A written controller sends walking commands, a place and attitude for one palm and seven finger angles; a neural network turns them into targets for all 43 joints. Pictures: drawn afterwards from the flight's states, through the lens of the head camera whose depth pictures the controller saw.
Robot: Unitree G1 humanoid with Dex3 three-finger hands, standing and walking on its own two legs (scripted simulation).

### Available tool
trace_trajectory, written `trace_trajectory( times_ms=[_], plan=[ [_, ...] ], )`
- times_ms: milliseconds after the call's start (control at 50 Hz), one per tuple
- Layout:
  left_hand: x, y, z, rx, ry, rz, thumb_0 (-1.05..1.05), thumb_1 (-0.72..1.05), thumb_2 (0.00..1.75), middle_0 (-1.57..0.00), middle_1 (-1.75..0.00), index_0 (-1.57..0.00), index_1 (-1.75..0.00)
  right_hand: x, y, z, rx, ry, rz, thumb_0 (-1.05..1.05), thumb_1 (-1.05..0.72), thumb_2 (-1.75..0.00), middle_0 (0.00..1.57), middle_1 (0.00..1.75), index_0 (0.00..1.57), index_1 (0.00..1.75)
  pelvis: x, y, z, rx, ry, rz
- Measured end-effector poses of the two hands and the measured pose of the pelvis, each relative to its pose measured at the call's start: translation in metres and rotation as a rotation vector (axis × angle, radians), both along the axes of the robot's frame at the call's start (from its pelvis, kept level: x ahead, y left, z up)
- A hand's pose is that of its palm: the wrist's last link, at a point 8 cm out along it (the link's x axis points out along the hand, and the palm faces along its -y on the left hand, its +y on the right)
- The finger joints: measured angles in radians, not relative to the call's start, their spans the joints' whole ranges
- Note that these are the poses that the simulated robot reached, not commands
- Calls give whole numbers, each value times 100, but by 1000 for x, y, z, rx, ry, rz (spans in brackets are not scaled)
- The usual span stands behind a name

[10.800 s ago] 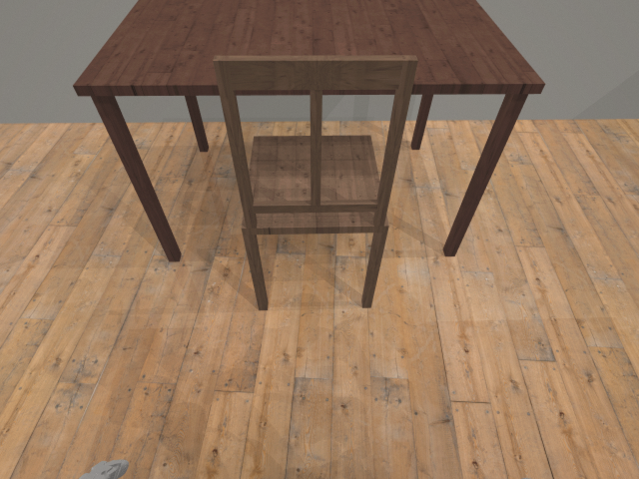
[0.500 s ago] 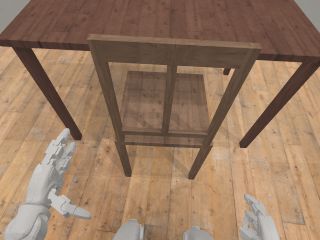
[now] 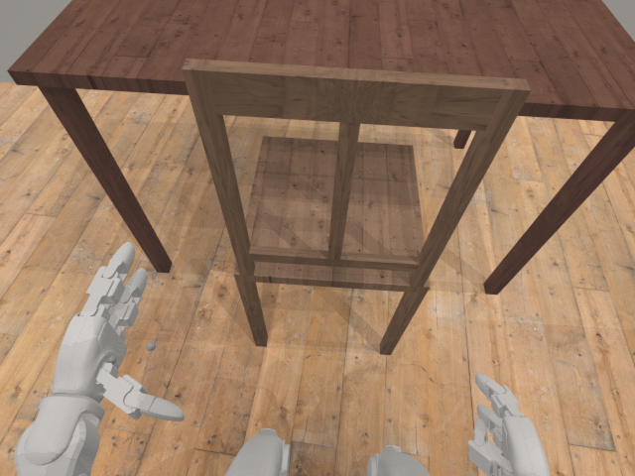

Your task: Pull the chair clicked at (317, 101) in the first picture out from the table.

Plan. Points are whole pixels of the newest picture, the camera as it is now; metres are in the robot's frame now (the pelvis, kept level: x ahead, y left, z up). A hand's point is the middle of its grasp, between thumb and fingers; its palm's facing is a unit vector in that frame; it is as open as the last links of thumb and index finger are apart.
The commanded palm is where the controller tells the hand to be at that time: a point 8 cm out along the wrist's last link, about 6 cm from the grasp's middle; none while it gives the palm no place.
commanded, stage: aim the fingers beside a spindle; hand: left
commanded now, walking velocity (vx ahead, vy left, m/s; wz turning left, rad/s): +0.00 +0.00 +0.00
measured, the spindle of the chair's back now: (340, 201) +0.51 +0.00 +0.00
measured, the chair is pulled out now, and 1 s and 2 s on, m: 0.00 0.00 0.00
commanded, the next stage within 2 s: push the fingers through the gap in 1.88 s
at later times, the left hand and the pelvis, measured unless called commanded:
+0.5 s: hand (189, 315) +0.30 +0.18 +0.02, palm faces -0.02 -1.00 -0.05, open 16.9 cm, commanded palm +0.29 +0.23 +0.02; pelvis +0.00 +0.00 -0.01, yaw -1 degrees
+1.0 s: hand (214, 289) +0.35 +0.17 +0.00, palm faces -0.03 -1.00 -0.04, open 16.9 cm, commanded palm +0.33 +0.22 +0.00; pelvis +0.00 -0.01 -0.02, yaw -1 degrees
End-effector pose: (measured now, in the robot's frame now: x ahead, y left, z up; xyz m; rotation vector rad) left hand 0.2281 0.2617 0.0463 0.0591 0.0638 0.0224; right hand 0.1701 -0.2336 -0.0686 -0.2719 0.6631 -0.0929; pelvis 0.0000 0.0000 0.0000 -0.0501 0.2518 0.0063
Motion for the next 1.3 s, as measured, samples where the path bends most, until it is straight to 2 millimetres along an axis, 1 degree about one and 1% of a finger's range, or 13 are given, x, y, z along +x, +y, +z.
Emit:
trace_trajectory(
  times_ms=[80, 140, 260, 360, 480, 680, 800, 880, 1020, 1120, 1200, 1300],
  plan=[
    [10, -9, -8, -11, 14, -36, -1, -50, 30, -6, -8, -6, -8, -2, -4, -4, -11, 9, -3, 1, -90, -90, 21, 30, 20, 30, -2, -1, -3, -1, 9, -1],
    [20, -14, -9, -9, 3, -56, -1, -50, 30, -6, -8, -6, -8, -6, -7, -6, -18, 21, -12, 1, -90, -90, 21, 30, 20, 30, -2, -1, -4, -1, 16, -4],
    [37, -14, -7, -4, -17, -34, -1, -49, 30, -7, -8, -6, -8, -15, -12, -12, -15, 58, -35, 1, -90, -90, 20, 30, 20, 30, 0, -3, -6, 5, 31, -11],
    [43, -15, -14, -3, 14, -32, -1, -49, 30, -6, -8, -6, -8, -20, -15, -17, -9, 88, -45, 1, -90, -90, 20, 30, 20, 30, 2, -3, -6, 10, 44, -16],
    [47, -24, -18, -6, 3, -43, -1, -49, 30, -6, -8, -6, -8, -23, -18, -23, -12, 109, -49, 1, -91, -90, 20, 30, 20, 30, 2, -4, -9, 11, 54, -17],
    [74, -38, -29, -6, -5, -52, -1, -49, 30, -6, -8, -6, -8, -24, -19, -36, -4, 140, -52, 1, -91, -90, 20, 30, 20, 30, -1, -7, -16, 15, 76, -20],
    [82, -36, -28, 0, -11, -34, -1, -49, 30, -7, -8, -6, -8, -28, -21, -39, 6, 163, -60, 1, -91, -90, 20, 30, 20, 30, 0, -9, -17, 20, 84, -26],
    [87, -34, -32, -3, -9, -23, -1, -49, 30, -7, -8, -6, -8, -32, -23, -43, 2, 183, -60, 1, -91, -90, 20, 30, 20, 30, -1, -9, -19, 18, 89, -24],
    [101, -42, -46, -19, 2, -52, -1, -49, 30, -6, -8, -6, -8, -39, -28, -51, -18, 216, -71, 1, -91, -90, 20, 30, 20, 30, -4, -9, -25, 15, 106, -24],
    [112, -43, -44, -16, -28, -45, -1, -49, 30, -7, -8, -6, -8, -46, -29, -54, -20, 236, -87, 1, -91, -90, 20, 30, 20, 30, -5, -8, -28, 15, 115, -29],
    [116, -42, -44, -12, -31, -39, -1, -49, 30, -6, -8, -6, -8, -52, -27, -57, -10, 256, -90, 1, -91, -90, 20, 30, 20, 30, -5, -6, -28, 16, 120, -31],
    [117, -45, -52, -20, -7, -46, -1, -49, 30, -6, -8, -6, -8, -57, -24, -61, -4, 276, -94, 1, -91, -90, 20, 30, 20, 30, -6, -4, -30, 15, 126, -33]
  ],
)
